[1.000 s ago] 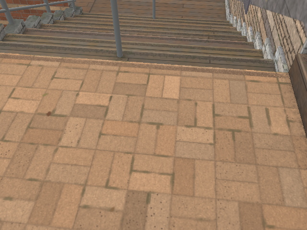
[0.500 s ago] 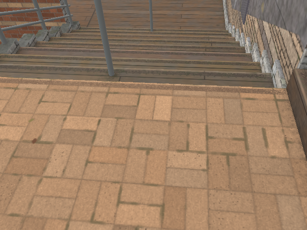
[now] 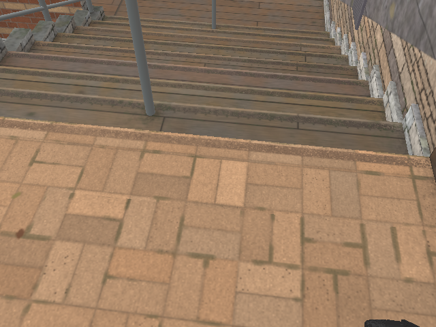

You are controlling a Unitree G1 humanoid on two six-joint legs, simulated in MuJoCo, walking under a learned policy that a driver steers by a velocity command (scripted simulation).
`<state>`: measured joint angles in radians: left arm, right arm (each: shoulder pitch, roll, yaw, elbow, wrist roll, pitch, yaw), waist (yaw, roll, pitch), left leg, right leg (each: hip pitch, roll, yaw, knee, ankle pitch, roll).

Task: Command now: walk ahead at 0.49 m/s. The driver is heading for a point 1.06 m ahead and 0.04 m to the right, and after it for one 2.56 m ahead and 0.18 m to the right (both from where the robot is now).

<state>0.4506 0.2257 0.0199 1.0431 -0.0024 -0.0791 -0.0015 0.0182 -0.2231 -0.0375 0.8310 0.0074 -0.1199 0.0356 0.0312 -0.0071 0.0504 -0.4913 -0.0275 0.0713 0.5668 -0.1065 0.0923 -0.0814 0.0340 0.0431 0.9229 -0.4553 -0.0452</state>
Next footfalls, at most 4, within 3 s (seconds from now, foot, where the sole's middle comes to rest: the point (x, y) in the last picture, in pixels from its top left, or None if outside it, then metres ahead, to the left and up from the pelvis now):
0.48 right None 0.44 -0.16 -0.76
1.08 left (211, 223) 0.79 0.08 -0.76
1.66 right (268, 162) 1.06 -0.13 -0.76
2.30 left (206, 127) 1.37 0.13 -0.91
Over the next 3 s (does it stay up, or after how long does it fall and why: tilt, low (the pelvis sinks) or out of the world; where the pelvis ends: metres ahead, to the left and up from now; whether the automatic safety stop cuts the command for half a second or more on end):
stays up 1.63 -0.04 -0.29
